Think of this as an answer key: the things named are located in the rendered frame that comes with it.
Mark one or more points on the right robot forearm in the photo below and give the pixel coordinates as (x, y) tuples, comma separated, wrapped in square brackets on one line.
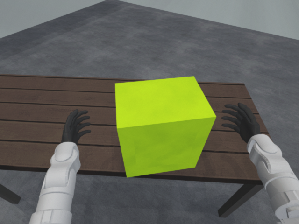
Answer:
[(276, 175)]

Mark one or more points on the robot left hand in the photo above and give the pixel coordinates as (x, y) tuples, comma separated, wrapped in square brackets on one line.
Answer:
[(71, 128)]

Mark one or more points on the left robot forearm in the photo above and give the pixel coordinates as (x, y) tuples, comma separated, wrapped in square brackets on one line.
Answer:
[(55, 199)]

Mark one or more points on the table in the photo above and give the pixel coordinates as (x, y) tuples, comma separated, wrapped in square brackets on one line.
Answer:
[(34, 110)]

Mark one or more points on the carton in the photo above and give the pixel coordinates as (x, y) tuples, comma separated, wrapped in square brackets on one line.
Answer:
[(162, 124)]

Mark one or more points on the robot right hand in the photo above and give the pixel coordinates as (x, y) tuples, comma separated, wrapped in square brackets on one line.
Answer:
[(245, 120)]

